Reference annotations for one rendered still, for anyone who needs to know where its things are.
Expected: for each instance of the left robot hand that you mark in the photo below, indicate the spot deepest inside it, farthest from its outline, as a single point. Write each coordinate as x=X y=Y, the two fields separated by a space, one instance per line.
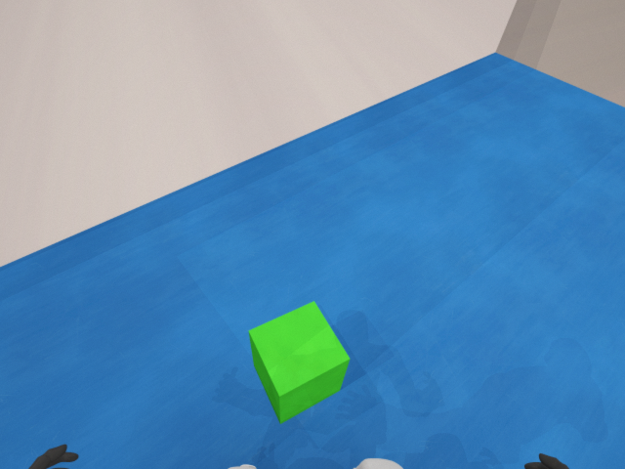
x=52 y=457

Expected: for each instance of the carton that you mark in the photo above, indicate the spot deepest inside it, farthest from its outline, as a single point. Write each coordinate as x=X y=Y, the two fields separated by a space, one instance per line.
x=299 y=360

